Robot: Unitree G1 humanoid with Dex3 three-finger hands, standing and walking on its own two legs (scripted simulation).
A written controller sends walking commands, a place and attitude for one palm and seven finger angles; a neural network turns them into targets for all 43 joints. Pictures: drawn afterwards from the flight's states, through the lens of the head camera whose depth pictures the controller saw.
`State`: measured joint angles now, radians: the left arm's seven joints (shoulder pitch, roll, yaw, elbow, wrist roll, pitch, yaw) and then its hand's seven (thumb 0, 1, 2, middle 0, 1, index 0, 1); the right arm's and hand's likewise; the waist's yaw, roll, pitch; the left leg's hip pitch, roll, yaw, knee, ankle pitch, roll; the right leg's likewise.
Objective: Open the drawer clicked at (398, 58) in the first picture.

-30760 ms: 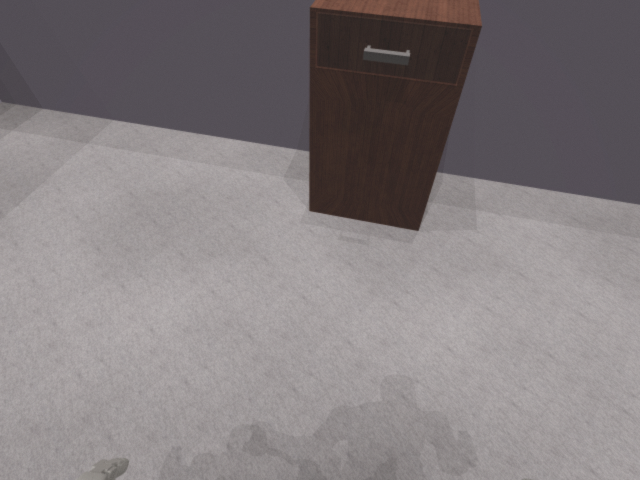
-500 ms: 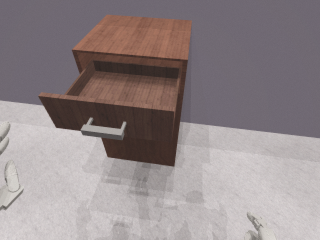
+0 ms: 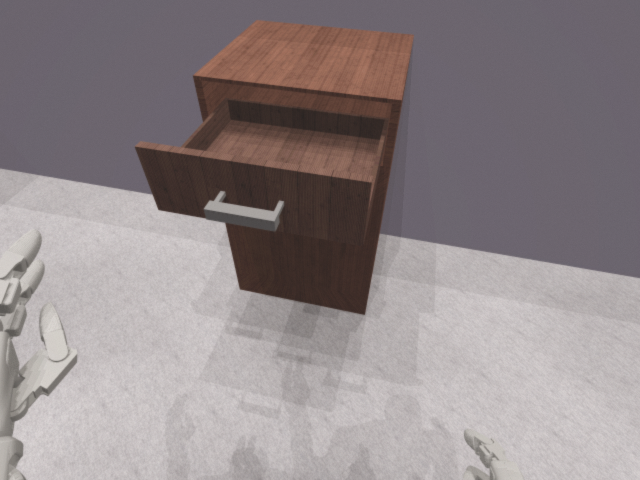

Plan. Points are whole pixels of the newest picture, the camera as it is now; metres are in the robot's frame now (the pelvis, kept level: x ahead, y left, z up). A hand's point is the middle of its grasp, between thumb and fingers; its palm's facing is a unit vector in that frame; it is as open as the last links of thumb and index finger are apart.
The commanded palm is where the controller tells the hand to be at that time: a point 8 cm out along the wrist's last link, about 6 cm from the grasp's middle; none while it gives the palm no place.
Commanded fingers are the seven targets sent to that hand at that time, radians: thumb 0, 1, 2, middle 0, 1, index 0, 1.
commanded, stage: stop stepping back and stand still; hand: left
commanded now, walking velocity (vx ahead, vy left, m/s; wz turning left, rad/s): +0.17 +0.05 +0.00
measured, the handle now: (246, 208) +0.58 +0.17 -0.01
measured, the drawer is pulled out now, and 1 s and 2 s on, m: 0.30 0.30 0.30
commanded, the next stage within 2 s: let the arm hang, fingers relaxed in 0.88 s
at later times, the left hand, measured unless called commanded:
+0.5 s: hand (131, 353) +0.19 +0.19 +0.16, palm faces +0.29 -0.85 -0.44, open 7.4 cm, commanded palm +0.14 +0.24 +0.19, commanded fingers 0.00 0.90 0.90 -0.20 -0.30 -0.20 -0.30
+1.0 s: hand (123, 334) +0.22 +0.20 +0.15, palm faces +0.27 -0.84 -0.47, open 7.4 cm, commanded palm none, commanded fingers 0.00 0.90 0.90 -0.20 -0.30 -0.20 -0.30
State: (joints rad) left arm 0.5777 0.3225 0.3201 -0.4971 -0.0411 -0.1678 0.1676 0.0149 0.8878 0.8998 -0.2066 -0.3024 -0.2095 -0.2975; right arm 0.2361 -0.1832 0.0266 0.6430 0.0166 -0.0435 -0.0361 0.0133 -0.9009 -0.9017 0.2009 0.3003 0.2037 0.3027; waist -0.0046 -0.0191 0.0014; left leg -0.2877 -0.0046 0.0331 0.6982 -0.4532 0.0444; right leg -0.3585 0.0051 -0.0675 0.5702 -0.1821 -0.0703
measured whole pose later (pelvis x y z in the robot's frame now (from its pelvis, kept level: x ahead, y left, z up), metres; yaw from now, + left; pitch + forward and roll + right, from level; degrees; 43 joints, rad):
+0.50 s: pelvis +0.00 -0.04 +0.01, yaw -2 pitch +0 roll +1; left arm 0.69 0.36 0.33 -0.58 -0.05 -0.20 0.17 0.02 0.89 0.90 -0.21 -0.30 -0.21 -0.30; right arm 0.22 -0.21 -0.01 0.62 0.02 -0.06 -0.05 0.01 -0.90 -0.90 0.20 0.30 0.20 0.30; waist -0.03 -0.03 0.05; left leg -0.33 0.01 0.03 0.60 -0.28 0.01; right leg -0.21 0.03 -0.08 0.47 -0.26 -0.07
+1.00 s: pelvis +0.01 -0.03 +0.01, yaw -1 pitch +1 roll -1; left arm 0.63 0.40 0.31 -0.54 -0.05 -0.19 0.14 0.02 0.89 0.90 -0.21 -0.30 -0.21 -0.30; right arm 0.17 -0.20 0.01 0.60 0.02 -0.07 -0.04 0.01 -0.90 -0.90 0.20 0.30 0.20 0.30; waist 0.00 0.01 0.04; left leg -0.27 0.02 0.01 0.47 -0.21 0.01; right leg -0.17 0.05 -0.09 0.39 -0.24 -0.05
